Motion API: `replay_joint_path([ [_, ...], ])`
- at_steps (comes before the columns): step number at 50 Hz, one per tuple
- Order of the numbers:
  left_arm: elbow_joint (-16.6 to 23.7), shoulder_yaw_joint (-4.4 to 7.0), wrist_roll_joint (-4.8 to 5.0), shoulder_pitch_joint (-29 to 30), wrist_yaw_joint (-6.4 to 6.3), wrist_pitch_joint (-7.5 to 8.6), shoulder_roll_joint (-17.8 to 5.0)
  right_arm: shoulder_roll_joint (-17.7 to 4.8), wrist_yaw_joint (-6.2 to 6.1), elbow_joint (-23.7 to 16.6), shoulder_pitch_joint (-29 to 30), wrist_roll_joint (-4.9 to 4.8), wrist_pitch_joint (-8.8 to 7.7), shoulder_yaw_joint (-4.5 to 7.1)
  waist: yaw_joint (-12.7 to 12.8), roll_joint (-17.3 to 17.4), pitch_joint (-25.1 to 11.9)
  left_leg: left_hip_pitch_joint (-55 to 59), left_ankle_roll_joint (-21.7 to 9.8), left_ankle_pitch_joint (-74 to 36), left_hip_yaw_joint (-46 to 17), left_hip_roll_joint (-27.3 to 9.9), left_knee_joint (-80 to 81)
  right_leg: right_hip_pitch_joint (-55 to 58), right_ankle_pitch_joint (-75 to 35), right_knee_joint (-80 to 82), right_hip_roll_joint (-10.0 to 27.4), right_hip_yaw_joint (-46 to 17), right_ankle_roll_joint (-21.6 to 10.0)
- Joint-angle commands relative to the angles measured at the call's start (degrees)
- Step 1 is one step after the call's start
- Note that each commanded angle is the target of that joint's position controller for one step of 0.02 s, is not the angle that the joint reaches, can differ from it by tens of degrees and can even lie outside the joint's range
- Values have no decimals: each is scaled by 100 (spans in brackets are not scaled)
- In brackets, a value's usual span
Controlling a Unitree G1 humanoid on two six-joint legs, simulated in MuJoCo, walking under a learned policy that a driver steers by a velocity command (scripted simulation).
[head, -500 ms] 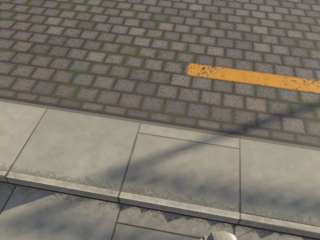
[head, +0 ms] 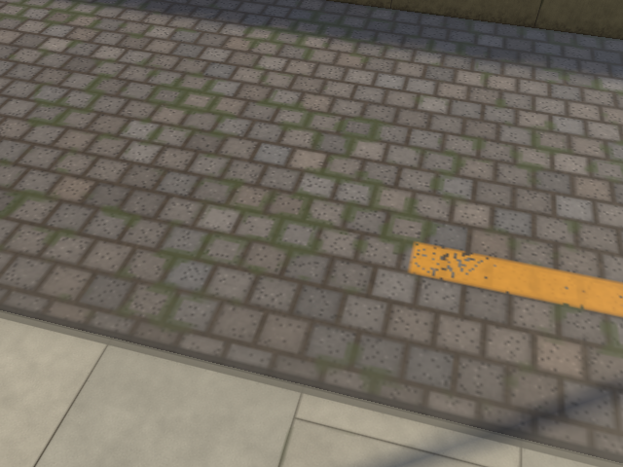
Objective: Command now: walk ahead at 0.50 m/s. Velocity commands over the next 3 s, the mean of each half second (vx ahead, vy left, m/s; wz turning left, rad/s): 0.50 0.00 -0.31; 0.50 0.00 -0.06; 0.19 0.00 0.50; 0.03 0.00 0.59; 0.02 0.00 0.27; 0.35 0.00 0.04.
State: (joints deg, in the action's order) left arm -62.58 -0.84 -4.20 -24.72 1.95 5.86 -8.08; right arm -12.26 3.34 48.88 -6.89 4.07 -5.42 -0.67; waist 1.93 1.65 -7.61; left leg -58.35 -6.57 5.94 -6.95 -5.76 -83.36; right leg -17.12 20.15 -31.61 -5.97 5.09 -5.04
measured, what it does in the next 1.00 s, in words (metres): climbs: left foot, then right foot 0.10 m higher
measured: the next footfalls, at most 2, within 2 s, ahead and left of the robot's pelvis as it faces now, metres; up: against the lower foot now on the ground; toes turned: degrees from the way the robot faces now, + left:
left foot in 0.20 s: +0.20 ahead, +0.17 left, +0.00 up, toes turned +1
right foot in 0.56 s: +0.46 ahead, -0.14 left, +0.10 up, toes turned -15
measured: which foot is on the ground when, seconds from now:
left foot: up 0.00-0.18, down 0.20-0.60, up 0.62-1.00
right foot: down 0.00-0.22, up 0.24-0.54, down 0.56-1.00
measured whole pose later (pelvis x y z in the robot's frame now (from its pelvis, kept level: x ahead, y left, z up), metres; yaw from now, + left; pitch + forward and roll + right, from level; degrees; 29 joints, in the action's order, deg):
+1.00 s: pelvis +0.53 -0.05 +0.12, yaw -11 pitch +4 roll -1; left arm -59.3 -1.0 -2.8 -24.4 2.1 8.1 -7.9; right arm -10.7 4.4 47.2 -3.0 3.0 -3.8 1.1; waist 5.7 0.3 -5.4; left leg -44.5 -1.9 -1.9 1.7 -5.8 -45.5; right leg -4.8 18.9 -19.4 -1.6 5.5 -2.4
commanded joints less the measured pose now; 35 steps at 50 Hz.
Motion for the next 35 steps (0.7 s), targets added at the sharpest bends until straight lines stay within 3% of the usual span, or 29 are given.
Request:
replay_joint_path([
  [1, 440, 82, -24, -10, -41, 210, -679, -152, 80, -160, 61, 24, 5, -14, -26, -462, 281, 476, 409, -196, 817, -10, 838, 59, -3325, 1360, 1125, -851, -846],
  [3, 384, 110, 25, -178, 56, 139, -685, -35, 84, -330, 530, 20, 129, -44, 58, -459, 497, 727, 395, -436, 804, -119, 1879, 307, -3464, 1388, 1380, -1039, -992],
  [4, 446, 110, 123, -68, 144, 124, -629, -40, 51, -479, 938, 30, 217, -51, 91, -359, 627, 1132, 454, -179, 950, -63, 2791, 184, -3209, 1498, 1420, -1054, -1030],
  [5, 367, 116, 169, -562, 148, 117, -544, -154, 16, -607, 1316, 7, 287, -17, 316, -52, 317, 1693, 473, 282, 1518, 374, 2853, 488, -4178, 1192, 963, -756, -1043],
  [6, 306, 141, 155, -771, 143, 147, -631, -94, -27, -697, 1351, 7, 296, 2, 284, -320, 110, 2408, 604, 195, 1586, 539, 3335, 744, -5423, 931, 914, -787, -989],
  [8, 230, 342, 402, -860, 163, 112, -1150, -167, -205, -785, 1649, -183, 261, 52, 197, -692, 405, 2918, 832, 110, 1521, 831, 5717, 1695, -6158, 498, 1335, -1500, -985],
  [9, 238, 470, 366, -574, 228, -12, -1448, -287, -287, -521, 1024, -318, 223, 101, -116, -703, 401, 3986, 700, -806, 1255, 798, 6876, 1569, -6069, 145, 1344, -1590, -797],
  [10, 314, 490, 91, -413, 372, -81, -1348, -622, -379, -185, -287, -449, 154, 230, -469, -707, -351, 5919, 226, -1391, 852, 416, 6431, 862, -6087, -656, 1304, -1538, -584],
  [11, 253, 250, -55, -1305, 435, -9, -306, -1174, -436, 254, -1874, -217, 74, 435, -476, 449, -1893, 9354, -1161, -4913, -161, -1133, 4631, -1245, -3185, -2407, 988, -1121, -127],
  [12, 609, 46, 132, -683, 441, 154, 122, -1131, -457, 540, -2965, -104, 19, 515, -1222, 1364, -2068, 10346, -2235, -5189, -1869, -2487, 5200, -3233, 1660, -4477, 222, -645, 256],
  [13, 1009, 168, 367, 652, 421, 98, -144, -1171, -547, 864, -3350, 164, 95, 672, -1632, 737, -684, 9073, -1612, -3853, -1494, -2381, 5799, -4343, 1488, -6619, 504, -916, 119],
  [14, 1179, 191, 422, 1116, 341, 50, -88, -920, -545, 940, -2829, 150, 141, 625, -1319, 627, 92, 7972, -1216, -2876, -859, -2197, 6184, -5013, 1426, -7726, 633, -781, -141],
  [15, 1242, 253, 252, 1215, 276, -28, -187, -265, -476, 826, -2124, 52, 167, 432, -925, 468, 230, 7152, -1126, -2431, -395, -1971, 6487, -5086, 1571, -8373, 694, -690, -362],
  [16, 1396, 205, 137, 1333, 259, -143, -47, 166, -341, 933, -1857, -63, 191, 281, -632, 443, 491, 6422, -1029, -1968, 53, -1701, 6688, -5151, 1603, -8777, 716, -726, -620],
  [18, 1852, -83, 186, 1520, 258, -358, 528, 502, -250, 1091, -1258, 30, 186, 139, -225, 363, 804, 5452, -838, -586, 512, -1550, 7238, -5615, 1846, -9020, 890, -848, -972],
  [19, 2141, -204, 249, 1767, 218, -431, 610, 530, -243, 1106, -843, 176, 163, 97, 12, 119, 889, 4928, -661, 166, 810, -1424, 7591, -5635, 1570, -8418, 1052, -896, -1116],
  [21, 2454, -192, 423, 1965, 203, -473, 145, 49, -236, 742, 107, 379, 10, 148, 446, -157, 675, 3410, -442, 827, 1641, -732, 8093, -4170, 105, -6129, 1282, -648, -1064],
  [22, 2432, -143, 403, 1874, 310, -502, -155, -382, -183, 482, 280, 337, -52, 235, 649, -210, 432, 2463, -316, 708, 2087, -526, 8359, -2464, -802, -5114, 1283, -451, -835],
  [23, 2267, -152, 308, 1701, 408, -525, -129, -549, -189, 416, 31, 238, -152, 232, 694, 150, 599, 1904, -452, -181, 2105, -671, 8495, -1512, -872, -5396, 1003, -155, -538],
  [24, 2213, -124, 251, 1588, 461, -543, -263, -848, -217, 402, -185, 146, -212, 298, 751, 262, 620, 2593, -488, -2066, 2172, -887, 8190, -1760, -746, -5207, 796, 10, -394],
  [26, 2366, -103, 216, 1893, 463, -562, -431, -1468, -274, 324, -740, -3, -257, 471, 499, 257, 562, 4904, -422, -5026, 2150, -1185, 7349, -2588, 388, -3511, 621, 220, -185],
  [28, 2185, 12, 351, 1288, 346, -477, -597, -1572, -164, 270, -1203, 103, -111, 520, 535, 828, 105, 6072, -501, -7002, 2065, -1382, 6117, -1848, -273, -2286, 11, 422, -289],
  [29, 1942, 253, 412, 453, 146, -339, -1091, -1164, -109, 261, -1679, 290, -115, 459, 563, 487, -471, 5112, -152, -6469, 2162, -1125, 4411, -5, -1771, -2373, -90, -363, -756],
  [30, 1792, 363, 502, -630, -45, -227, -1626, -396, 81, -55, -2700, 564, -215, 163, 473, -1337, -2389, 3026, 399, -2151, 1554, -288, 2452, 3057, -2107, -1103, 1110, -3481, -2123],
  [31, 1191, 539, 185, -1780, 29, -273, -2049, -932, 290, 56, -1963, 68, -35, 333, 1069, -1287, -1509, 1560, 555, 1448, 699, 907, 104, 2923, -1605, 675, 1792, -5566, -2169],
  [32, 869, 671, 72, -1802, 12, -71, -2210, -536, 312, -212, -1373, -133, 33, 260, 1014, -818, -465, 335, 353, 1047, -202, 782, -1365, 2183, 247, 807, 1959, -5124, -1564],
  [33, 788, 513, 178, -1108, 33, 35, -1597, -473, 176, -167, -1035, -152, 14, 226, 732, -783, 349, 21, 239, 586, -318, 494, -1957, 815, 1208, 648, 1812, -4691, -1291],
  [34, 739, 277, 182, -461, 91, 102, -894, -416, 55, -162, -1083, 11, 7, 194, 297, -764, 494, 4, 165, 286, -336, 468, -2192, -41, 925, 560, 1725, -4256, -1371],
  [35, 792, 137, 170, 152, 186, 81, -551, -479, -16, -244, -953, 97, 74, 217, -88, -475, 567, 201, 221, -4, -164, 465, -2311, -636, 353, 554, 1756, -3884, -1309],
])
